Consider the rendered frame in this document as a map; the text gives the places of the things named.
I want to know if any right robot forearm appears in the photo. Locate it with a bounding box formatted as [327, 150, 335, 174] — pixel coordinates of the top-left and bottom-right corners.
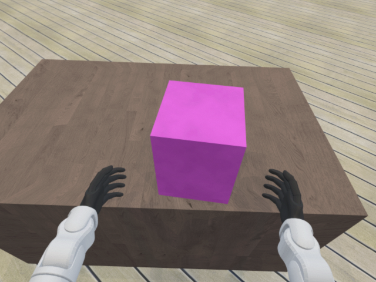
[278, 218, 335, 282]

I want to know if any pedestal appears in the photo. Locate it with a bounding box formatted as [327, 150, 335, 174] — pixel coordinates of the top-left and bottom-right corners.
[0, 59, 368, 272]

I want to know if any left robot forearm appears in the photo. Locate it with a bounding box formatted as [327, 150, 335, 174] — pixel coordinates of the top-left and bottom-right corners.
[29, 206, 98, 282]

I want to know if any right robot hand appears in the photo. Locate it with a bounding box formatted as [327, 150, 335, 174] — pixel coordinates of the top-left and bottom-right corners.
[262, 169, 304, 223]

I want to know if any left robot hand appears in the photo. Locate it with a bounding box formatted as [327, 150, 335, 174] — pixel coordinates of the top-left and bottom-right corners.
[80, 165, 126, 214]

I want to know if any carton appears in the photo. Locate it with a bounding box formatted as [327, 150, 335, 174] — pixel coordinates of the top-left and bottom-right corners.
[150, 80, 247, 204]

